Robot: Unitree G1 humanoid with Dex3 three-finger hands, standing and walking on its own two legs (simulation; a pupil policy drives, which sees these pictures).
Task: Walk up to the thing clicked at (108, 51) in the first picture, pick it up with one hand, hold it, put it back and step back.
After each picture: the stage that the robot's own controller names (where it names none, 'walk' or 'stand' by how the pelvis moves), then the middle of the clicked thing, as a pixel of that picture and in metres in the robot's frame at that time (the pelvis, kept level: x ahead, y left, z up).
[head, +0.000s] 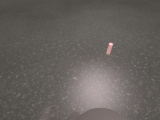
stand; (109, 49) +1.38 -0.33 -0.65
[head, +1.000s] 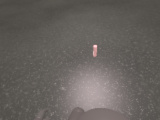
walk; (95, 51) +1.28 +0.07 -0.62
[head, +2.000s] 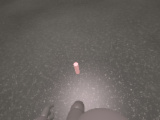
walk; (76, 68) +0.79 +0.31 -0.65
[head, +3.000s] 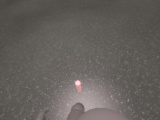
walk; (78, 86) +0.50 +0.22 -0.65
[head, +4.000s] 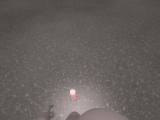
stand; (73, 95) +0.38 +0.21 -0.65
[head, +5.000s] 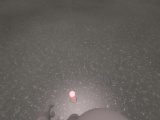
stand; (73, 97) +0.36 +0.22 -0.65
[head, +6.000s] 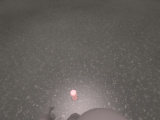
stand; (74, 95) +0.36 +0.22 -0.66
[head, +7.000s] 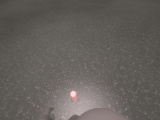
stand; (74, 96) +0.36 +0.22 -0.66
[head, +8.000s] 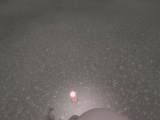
stand; (73, 97) +0.36 +0.23 -0.66
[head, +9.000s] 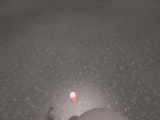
go down; (73, 97) +0.35 +0.23 -0.66
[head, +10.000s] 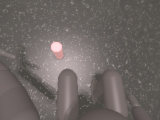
go down; (58, 52) +0.46 +0.22 -0.26
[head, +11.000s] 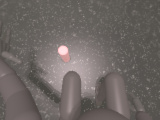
approach; (64, 55) +0.46 +0.21 -0.27
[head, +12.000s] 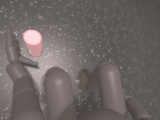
close in; (34, 46) +0.45 +0.26 -0.17
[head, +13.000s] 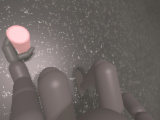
close; (22, 44) +0.45 +0.28 -0.17
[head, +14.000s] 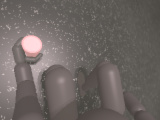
lift; (32, 49) +0.40 +0.27 -0.17
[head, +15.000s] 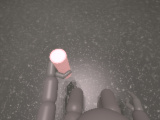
lift; (63, 66) +0.34 +0.19 +0.04
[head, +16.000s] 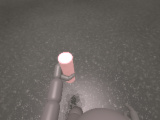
hold; (68, 70) +0.32 +0.17 +0.06
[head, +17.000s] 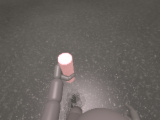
hold; (67, 70) +0.32 +0.17 +0.05
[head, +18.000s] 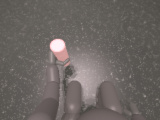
crouch; (62, 55) +0.42 +0.19 -0.03
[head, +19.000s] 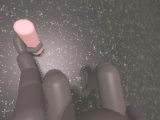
lower; (32, 41) +0.48 +0.25 -0.16
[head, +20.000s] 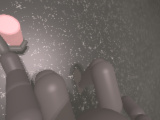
lower; (13, 38) +0.48 +0.28 -0.18
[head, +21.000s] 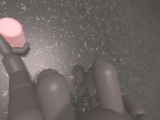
lower; (16, 40) +0.47 +0.29 -0.17
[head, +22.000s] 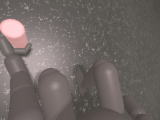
lower; (19, 40) +0.46 +0.29 -0.17
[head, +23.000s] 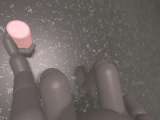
rest; (23, 41) +0.46 +0.27 -0.16
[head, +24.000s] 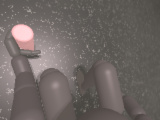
open; (26, 43) +0.46 +0.26 -0.18
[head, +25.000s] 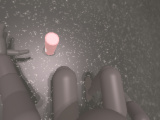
stand; (50, 46) +0.46 +0.24 -0.20
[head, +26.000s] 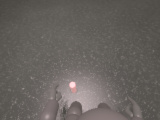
stand; (73, 87) +0.39 +0.18 -0.56
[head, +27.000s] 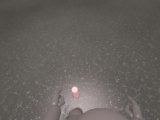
stand; (75, 92) +0.39 +0.19 -0.60
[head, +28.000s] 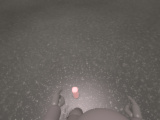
stand; (75, 92) +0.39 +0.18 -0.60
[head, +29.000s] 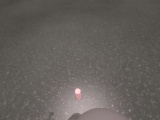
walk; (78, 94) +0.41 +0.19 -0.66
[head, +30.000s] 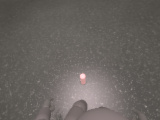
walk; (82, 79) +0.50 +0.13 -0.64
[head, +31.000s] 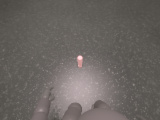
walk; (80, 62) +0.74 +0.16 -0.63
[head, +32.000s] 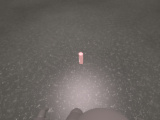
stand; (80, 58) +1.02 +0.22 -0.64
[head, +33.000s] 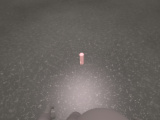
stand; (81, 59) +1.01 +0.19 -0.66
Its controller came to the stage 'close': yes
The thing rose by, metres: 0.69
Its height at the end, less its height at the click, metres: +0.00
